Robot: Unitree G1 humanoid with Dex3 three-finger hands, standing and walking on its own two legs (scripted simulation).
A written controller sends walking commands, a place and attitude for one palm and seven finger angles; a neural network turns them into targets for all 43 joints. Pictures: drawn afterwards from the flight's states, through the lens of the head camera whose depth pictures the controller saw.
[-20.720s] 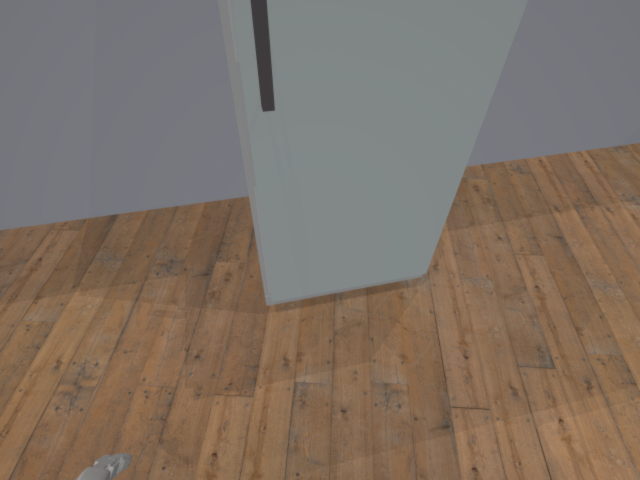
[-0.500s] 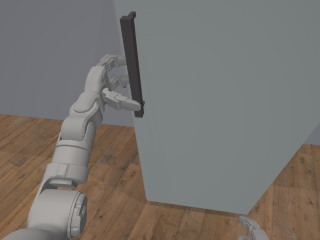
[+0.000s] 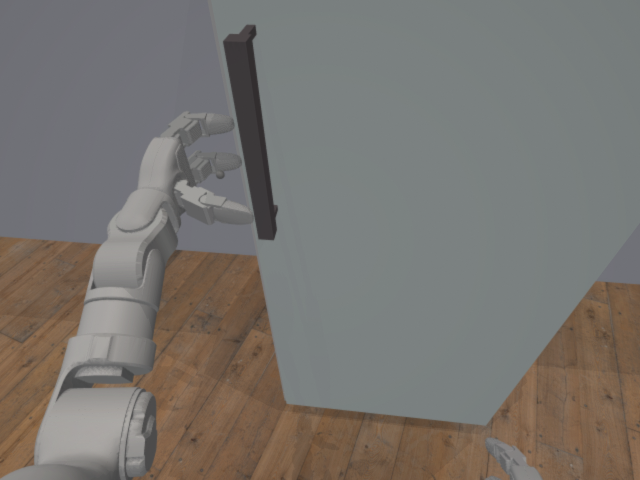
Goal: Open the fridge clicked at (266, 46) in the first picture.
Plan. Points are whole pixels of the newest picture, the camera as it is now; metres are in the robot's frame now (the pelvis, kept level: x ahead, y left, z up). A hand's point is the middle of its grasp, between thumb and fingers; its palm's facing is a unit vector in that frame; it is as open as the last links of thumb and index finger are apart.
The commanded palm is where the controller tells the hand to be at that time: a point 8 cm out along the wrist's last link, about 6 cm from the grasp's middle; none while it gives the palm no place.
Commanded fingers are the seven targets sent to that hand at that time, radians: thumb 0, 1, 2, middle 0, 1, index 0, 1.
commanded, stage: move the hooked fingers beside the handle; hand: left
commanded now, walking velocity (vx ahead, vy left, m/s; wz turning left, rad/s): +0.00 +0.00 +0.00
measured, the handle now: (259, 146) +0.47 +0.10 +0.21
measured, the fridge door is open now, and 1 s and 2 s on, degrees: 0 0 0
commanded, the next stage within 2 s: none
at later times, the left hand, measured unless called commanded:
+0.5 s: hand (205, 169) +0.40 +0.16 +0.22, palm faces -0.01 -1.00 -0.01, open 14.0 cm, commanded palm +0.38 +0.21 +0.21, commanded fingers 0.00 -0.50 0.30 -0.30 -1.20 -0.30 -1.20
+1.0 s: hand (191, 181) +0.39 +0.17 +0.21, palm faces -0.02 -1.00 -0.01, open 14.0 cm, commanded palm +0.37 +0.23 +0.21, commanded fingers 0.00 -0.50 0.30 -0.30 -1.20 -0.30 -1.20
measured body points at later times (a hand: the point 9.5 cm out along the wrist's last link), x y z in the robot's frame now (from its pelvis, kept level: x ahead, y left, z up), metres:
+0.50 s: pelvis +0.00 +0.00 +0.00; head -0.02 -0.02 +0.45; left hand +0.40 +0.21 +0.22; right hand +0.16 -0.24 -0.10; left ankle +0.01 +0.08 -0.74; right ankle -0.04 -0.08 -0.74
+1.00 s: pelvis +0.00 +0.00 +0.00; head -0.02 -0.02 +0.45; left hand +0.39 +0.23 +0.21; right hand +0.16 -0.24 -0.10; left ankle +0.01 +0.08 -0.74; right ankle -0.04 -0.08 -0.74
